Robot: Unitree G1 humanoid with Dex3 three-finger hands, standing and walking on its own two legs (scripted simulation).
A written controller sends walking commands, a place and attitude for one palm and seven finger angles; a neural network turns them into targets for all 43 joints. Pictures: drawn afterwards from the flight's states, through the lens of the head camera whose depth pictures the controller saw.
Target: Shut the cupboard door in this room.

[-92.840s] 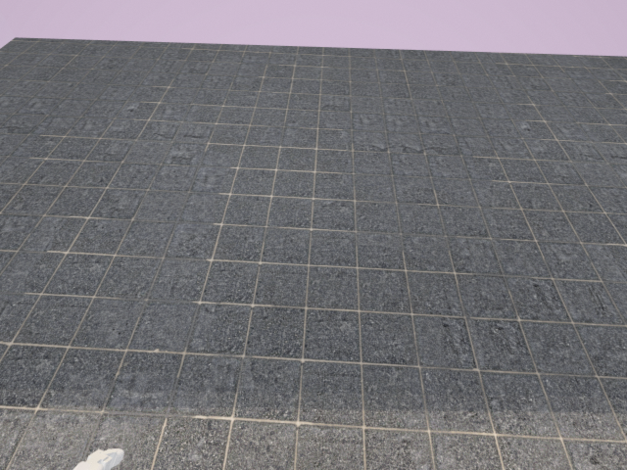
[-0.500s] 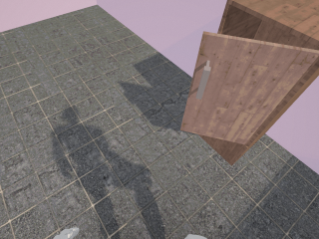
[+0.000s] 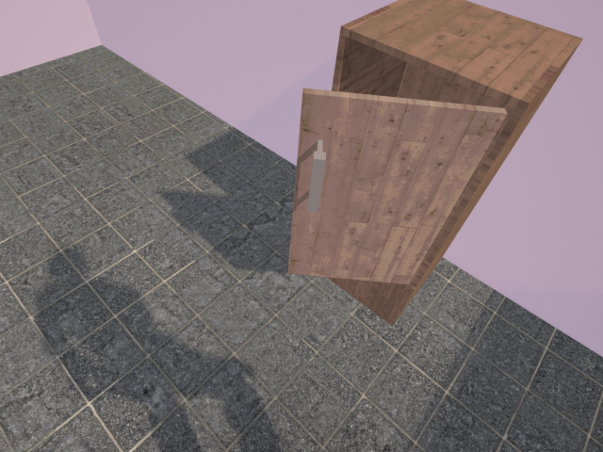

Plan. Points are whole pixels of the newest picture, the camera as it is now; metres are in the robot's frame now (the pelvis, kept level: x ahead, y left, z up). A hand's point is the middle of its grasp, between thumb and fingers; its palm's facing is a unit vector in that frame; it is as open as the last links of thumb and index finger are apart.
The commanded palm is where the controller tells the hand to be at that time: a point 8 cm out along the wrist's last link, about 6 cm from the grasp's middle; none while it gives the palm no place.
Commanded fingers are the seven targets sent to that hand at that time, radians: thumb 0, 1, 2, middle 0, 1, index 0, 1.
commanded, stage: take the last steps up to it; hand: left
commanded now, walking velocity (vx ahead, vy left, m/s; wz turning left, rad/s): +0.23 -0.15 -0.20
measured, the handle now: (316, 177) +0.63 -0.01 -0.04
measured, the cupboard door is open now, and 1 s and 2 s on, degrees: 37 37 37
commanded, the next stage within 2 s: come to a stop and stand still in 0.32 s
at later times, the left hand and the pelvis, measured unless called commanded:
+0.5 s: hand (253, 411) +0.21 +0.08 -0.17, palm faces -0.08 -0.98 -0.17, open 7.4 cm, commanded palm none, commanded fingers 0.00 0.90 0.90 -0.20 -0.30 -0.20 -0.30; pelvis +0.13 -0.10 +0.01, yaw -4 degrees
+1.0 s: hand (259, 402) +0.22 +0.07 -0.15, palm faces -0.02 -0.95 -0.30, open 7.4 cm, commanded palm none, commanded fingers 0.00 0.90 0.90 -0.20 -0.30 -0.20 -0.30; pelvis +0.17 -0.14 +0.01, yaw -3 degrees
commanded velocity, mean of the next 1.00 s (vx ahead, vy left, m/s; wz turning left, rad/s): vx -0.03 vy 0.02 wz -0.03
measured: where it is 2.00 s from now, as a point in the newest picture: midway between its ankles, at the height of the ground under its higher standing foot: outside the picture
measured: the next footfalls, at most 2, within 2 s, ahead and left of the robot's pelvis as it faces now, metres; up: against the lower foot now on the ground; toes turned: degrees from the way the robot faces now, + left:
right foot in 0.28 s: +0.17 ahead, -0.25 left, +0.00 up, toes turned -5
left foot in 0.56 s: +0.21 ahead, -0.02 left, +0.00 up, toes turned +2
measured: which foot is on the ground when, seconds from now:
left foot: down 0.00-0.28, up 0.30-0.54, down 0.56-0.84, up 0.86-1.00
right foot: up 0.00-0.26, down 0.28-1.00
